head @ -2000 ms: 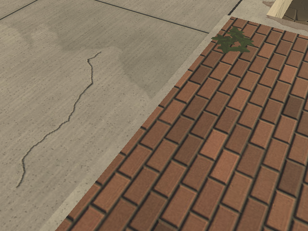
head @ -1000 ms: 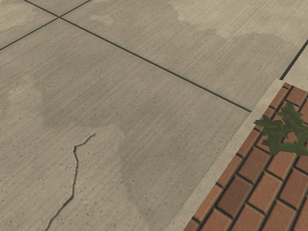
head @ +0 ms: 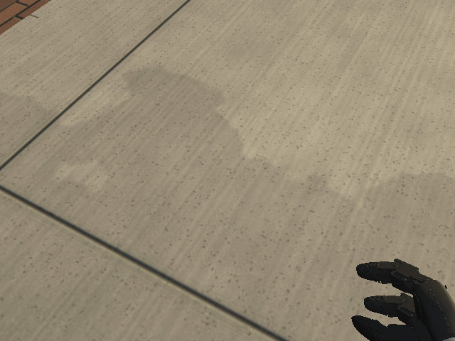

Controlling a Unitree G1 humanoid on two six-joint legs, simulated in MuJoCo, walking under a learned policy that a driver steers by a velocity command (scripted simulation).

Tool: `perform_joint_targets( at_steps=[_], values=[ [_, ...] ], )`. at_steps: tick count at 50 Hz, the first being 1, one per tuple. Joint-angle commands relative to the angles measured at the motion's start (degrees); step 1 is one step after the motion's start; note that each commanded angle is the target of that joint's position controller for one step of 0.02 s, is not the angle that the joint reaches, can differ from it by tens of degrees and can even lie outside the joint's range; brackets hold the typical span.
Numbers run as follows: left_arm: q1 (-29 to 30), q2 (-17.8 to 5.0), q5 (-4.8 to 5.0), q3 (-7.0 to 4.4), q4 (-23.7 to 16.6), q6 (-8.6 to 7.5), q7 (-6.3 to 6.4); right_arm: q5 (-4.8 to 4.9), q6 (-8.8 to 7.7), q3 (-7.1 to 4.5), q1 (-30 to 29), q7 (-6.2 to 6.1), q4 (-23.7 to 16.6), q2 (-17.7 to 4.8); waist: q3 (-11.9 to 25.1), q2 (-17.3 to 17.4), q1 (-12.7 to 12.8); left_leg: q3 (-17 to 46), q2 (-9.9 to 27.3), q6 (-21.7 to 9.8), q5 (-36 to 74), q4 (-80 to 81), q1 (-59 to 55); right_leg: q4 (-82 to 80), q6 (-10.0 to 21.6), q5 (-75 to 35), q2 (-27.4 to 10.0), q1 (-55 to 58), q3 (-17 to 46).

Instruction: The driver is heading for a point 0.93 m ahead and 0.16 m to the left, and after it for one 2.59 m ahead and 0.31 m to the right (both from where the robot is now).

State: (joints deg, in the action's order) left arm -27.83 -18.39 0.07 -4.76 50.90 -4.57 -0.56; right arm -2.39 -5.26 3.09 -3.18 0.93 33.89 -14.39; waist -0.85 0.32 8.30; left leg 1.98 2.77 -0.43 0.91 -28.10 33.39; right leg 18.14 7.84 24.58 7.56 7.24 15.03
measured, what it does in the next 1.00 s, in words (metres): walks ahead, turning left: left foot, then right foot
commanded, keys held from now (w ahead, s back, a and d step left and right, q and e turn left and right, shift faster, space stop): w+shift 0.22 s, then w+q+shift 0.56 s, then w+e+shift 0.22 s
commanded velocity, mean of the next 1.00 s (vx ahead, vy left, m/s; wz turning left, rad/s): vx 1.00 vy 0.00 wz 0.26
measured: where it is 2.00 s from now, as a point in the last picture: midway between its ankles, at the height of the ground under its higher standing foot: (252, 41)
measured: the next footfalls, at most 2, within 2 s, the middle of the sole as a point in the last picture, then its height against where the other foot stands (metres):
left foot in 0.02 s outside the picture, level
right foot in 0.44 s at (306, 295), level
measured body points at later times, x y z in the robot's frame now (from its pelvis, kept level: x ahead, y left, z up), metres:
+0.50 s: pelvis +0.47 +0.01 -0.01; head +0.50 +0.00 +0.44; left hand +0.72 +0.23 -0.07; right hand +0.40 -0.26 -0.14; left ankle +0.23 +0.14 -0.63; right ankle +0.57 -0.10 -0.72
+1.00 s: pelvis +0.92 +0.12 +0.00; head +0.94 +0.13 +0.44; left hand +0.90 +0.38 -0.14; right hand +1.11 -0.10 -0.12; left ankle +0.96 +0.17 -0.72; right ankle +0.83 -0.08 -0.58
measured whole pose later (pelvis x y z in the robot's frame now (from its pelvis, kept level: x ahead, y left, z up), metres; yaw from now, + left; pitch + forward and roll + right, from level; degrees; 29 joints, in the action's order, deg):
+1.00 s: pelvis +0.92 +0.12 +0.00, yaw +19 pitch -1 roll +1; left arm -17.6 -13.3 -0.2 -0.8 47.9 -3.8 0.0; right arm -2.8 -2.5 -2.9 13.6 1.0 47.1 -16.0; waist -2.7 -0.8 1.1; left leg -8.1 -4.9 -8.1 -15.7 -36.6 20.3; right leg 80.6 3.9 16.5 -3.8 -19.3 3.1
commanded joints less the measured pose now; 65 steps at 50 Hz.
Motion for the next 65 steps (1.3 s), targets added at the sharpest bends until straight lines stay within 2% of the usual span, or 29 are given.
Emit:
perform_joint_targets(
  at_steps=[1,2,3,4,6,9,13,16,19,21,22,23,24,25,26,32,38,40,42,43,44,45,46,48,51,54,61,63,65],
  values=[
    [4.6,-10.0,-1.39,-1.99,-3.3,-1.10,0.43,-0.06,-0.91,-6.03,26.4,-2.41,4.0,-13.2,14.9,-3.9,-18.0,0.5,1.2,-3.6,-11.4,-3.1,-40.4,32.3,0.2,-53.0,-8.4,-16.8,0.8],
    [-1.9,-0.3,0.35,0.26,-5.5,-1.50,0.46,-2.52,-1.07,-7.72,32.5,-2.79,5.1,-18.5,24.5,12.3,-14.3,27.4,19.1,-9.8,-27.0,-1.0,-57.7,54.6,-1.7,-15.2,-2.5,-33.5,-4.6],
    [-3.6,-0.9,0.75,1.44,-5.7,-1.17,0.27,-1.39,-0.26,-8.58,30.9,-1.70,6.3,-18.5,26.9,18.5,-13.0,50.2,23.0,-14.0,-38.6,10.2,-59.9,63.8,-2.1,0.8,-0.8,-45.4,-7.0],
    [4.5,-3.9,-0.55,1.09,-5.9,-0.64,0.60,-0.83,-0.12,-7.83,25.0,-1.28,5.4,-12.7,14.3,8.5,-13.3,42.2,19.3,-12.8,-41.8,12.0,-51.1,63.4,-1.4,-4.9,-5.5,-51.5,-7.6],
    [14.2,-3.8,-1.87,1.34,-8.3,-0.39,-0.67,-0.85,-0.32,-6.75,23.0,-0.78,7.6,-7.6,3.8,-1.0,-12.8,25.6,13.4,-10.6,-25.2,13.2,-36.8,57.5,-1.7,-9.0,-8.1,-49.8,-8.0],
    [14.9,-0.4,-2.61,2.60,-10.8,1.21,-1.95,0.47,-1.54,-5.82,26.4,-0.69,12.1,-4.6,0.4,4.1,-8.4,17.4,10.5,-9.8,-16.7,16.5,-29.9,52.5,-2.7,-6.2,-9.5,-49.3,-7.1],
    [26.0,-0.9,-3.49,4.09,-17.1,1.00,-3.01,1.95,-2.31,-6.19,26.4,-0.37,13.7,-6.9,-5.5,4.0,-7.0,8.0,7.0,-10.2,-7.1,23.8,-22.9,34.6,-4.5,-16.5,-12.6,-50.0,-12.9],
    [30.9,0.5,-2.16,5.38,-18.4,0.27,-4.14,2.83,-2.47,-7.14,27.9,-0.13,14.0,-10.1,-6.0,3.0,-8.2,5.1,5.9,-9.9,5.1,29.4,-15.1,20.3,-4.8,-28.0,-9.7,-31.4,-17.8],
    [28.7,-3.5,-2.46,4.03,-17.4,0.12,-2.38,2.85,-2.21,-7.86,30.3,-0.05,15.3,-13.9,-1.7,2.6,-6.7,3.9,6.9,-8.7,31.0,19.7,-27.1,15.5,-3.7,-24.5,-6.6,-25.2,-18.3],
    [11.9,-6.5,-3.21,2.20,-12.3,-0.11,-0.45,2.32,-1.24,-8.19,30.5,-0.52,16.2,-15.6,8.6,3.7,1.6,2.7,4.9,-6.8,35.7,-5.1,-25.3,14.1,-2.9,-17.8,-5.1,-5.9,-17.7],
    [2.9,-10.4,-4.31,0.70,-10.6,-0.26,0.86,2.10,-1.18,-7.45,30.2,-0.51,15.2,-12.5,14.2,1.4,5.1,2.0,1.7,-6.3,20.4,-22.5,-14.3,14.7,-2.3,-7.4,-14.4,7.1,-9.2],
    [0.2,-15.1,-6.43,-0.66,-10.6,-0.48,1.26,3.72,-1.07,-5.28,37.4,-0.56,12.9,-1.5,24.5,-14.3,-0.7,0.7,-4.1,-5.4,-27.1,-45.8,1.9,9.4,1.9,10.7,-34.0,20.9,18.5],
    [1.5,-13.0,-4.26,-0.59,-11.3,0.17,1.02,4.00,-0.52,-6.18,33.4,-0.79,11.7,-6.7,25.8,-12.0,0.4,3.2,-4.2,-6.5,-25.6,-53.0,6.9,-0.9,2.9,17.3,-34.8,16.2,32.0],
    [7.2,-8.5,-3.64,0.29,-10.7,0.00,0.99,3.32,0.05,-6.77,26.8,-0.84,10.9,-8.3,13.2,-7.5,-1.6,2.8,-0.6,-6.6,-18.9,-52.1,11.2,-1.7,1.7,14.3,-31.0,7.4,21.1],
    [9.9,-5.4,-3.28,0.82,-10.1,-0.39,0.78,2.65,0.42,-6.45,24.2,-0.35,10.8,-7.3,6.8,-4.6,-2.9,2.2,1.4,-6.2,-16.1,-49.2,10.9,-2.2,1.3,4.2,-28.9,-0.1,12.6],
    [9.1,-0.7,-0.98,1.69,-5.0,-2.99,0.18,0.65,4.99,-5.86,16.5,2.27,6.8,-2.0,-3.7,-5.2,-9.1,0.5,6.3,-4.1,-11.9,-43.4,11.8,-10.1,-1.7,-19.4,-24.8,-13.9,-13.2],
    [9.8,-4.6,-1.10,0.96,-3.6,-3.76,1.00,1.05,4.44,-4.86,4.8,4.84,1.8,-3.0,-7.1,-1.7,-10.4,-10.2,0.9,-8.0,5.4,-17.1,-0.6,-13.5,-4.9,-44.5,-19.0,-14.6,-31.6],
    [6.4,-7.6,-1.02,0.52,-3.1,-2.94,1.56,0.82,4.12,-5.17,7.1,4.42,3.0,-4.4,-3.8,-3.3,-11.7,-12.5,-4.0,-9.8,2.5,-14.3,-7.1,-6.4,-5.2,-70.3,-20.4,-8.2,-31.6],
    [7.2,-11.4,-1.82,-0.09,-3.0,-1.00,2.12,0.27,3.76,-6.59,21.2,2.95,7.4,-7.6,3.0,-6.5,-19.4,-9.5,-7.9,-11.8,-6.1,-12.8,-22.6,10.3,-3.1,-82.7,-23.0,-7.1,-29.6],
    [9.5,-12.0,-2.10,-0.19,-3.5,0.05,2.23,-0.02,3.97,-8.16,33.6,1.76,11.7,-10.4,7.9,-5.7,-25.2,-7.0,-8.3,-12.9,-9.4,-8.7,-35.9,26.5,-2.2,-78.2,-22.1,-11.3,-29.1],
    [7.9,-8.5,-2.35,0.35,-3.1,0.50,1.86,-0.42,4.50,-9.93,36.1,0.42,12.9,-15.0,9.8,0.2,-24.1,1.7,-2.3,-13.5,-18.3,-8.1,-45.7,51.1,-2.7,-39.6,-15.8,-22.2,-28.0],
    [-3.2,0.8,0.44,2.76,-6.9,-0.02,0.74,-1.69,4.13,-10.63,29.3,-0.01,10.0,-21.5,18.8,18.2,-12.0,34.5,17.8,-18.5,-24.5,-0.6,-59.9,74.9,-4.5,6.5,-6.9,-43.8,-18.6],
    [6.0,-4.3,0.64,2.20,-8.3,-0.95,1.25,-0.29,4.04,-10.78,29.4,-0.13,8.6,-18.3,21.3,6.2,-18.0,40.5,17.6,-17.0,-32.4,10.5,-56.0,76.5,-3.0,-0.8,-6.6,-48.0,-8.5],
    [9.3,-3.7,0.51,2.32,-7.5,-0.96,0.95,-0.51,2.34,-9.10,23.9,-0.67,11.0,-11.9,1.7,-2.7,-11.9,26.2,15.6,-13.8,-26.0,14.3,-34.8,67.6,-2.9,-8.7,-12.4,-48.7,-10.4],
    [5.2,-0.8,-0.90,2.47,-4.2,2.81,-0.78,0.47,-0.67,-7.28,20.7,-0.47,12.2,-6.3,-2.3,-0.5,-6.2,11.1,11.0,-8.4,-19.9,19.5,-19.1,59.2,-4.0,-11.7,-16.2,-38.6,-9.0],
    [12.9,0.6,-0.41,2.36,-5.8,4.11,-1.89,1.25,-2.60,-7.28,22.6,0.14,14.2,-6.1,-6.2,0.7,-7.2,-1.4,7.3,-4.1,-6.2,23.1,-20.5,51.1,-4.3,-18.9,-16.6,-44.7,-11.2],
    [25.8,1.8,-0.38,3.48,-10.1,2.45,-3.60,1.87,-2.85,-6.37,26.3,-1.69,15.9,-6.5,-6.1,1.6,-8.9,-18.0,4.6,0.4,35.1,22.2,-33.9,23.5,0.0,-34.6,-9.5,-42.1,-25.2],
    [21.8,-0.3,-0.46,2.93,-9.1,2.75,-3.52,1.68,-1.89,-6.89,26.0,-3.25,15.6,-9.7,-1.8,4.5,-5.8,-18.7,6.8,1.4,56.5,14.6,-40.4,21.0,1.5,-32.3,-5.3,-36.3,-27.9],
    [7.0,-4.7,-0.18,1.14,-5.4,3.44,-2.78,0.75,0.20,-8.08,21.7,-4.42,13.9,-13.3,5.3,7.5,2.6,-17.8,9.2,1.1,69.5,-2.9,-40.7,22.6,3.3,-23.8,-1.7,-22.2,-27.4]
  ],
)
Keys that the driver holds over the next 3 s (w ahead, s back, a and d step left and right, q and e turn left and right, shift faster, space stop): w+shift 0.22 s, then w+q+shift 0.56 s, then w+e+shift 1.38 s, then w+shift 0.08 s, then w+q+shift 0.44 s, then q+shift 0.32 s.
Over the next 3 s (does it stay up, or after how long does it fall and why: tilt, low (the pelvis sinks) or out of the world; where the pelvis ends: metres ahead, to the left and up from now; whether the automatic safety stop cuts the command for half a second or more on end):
stays up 2.55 -0.40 0.01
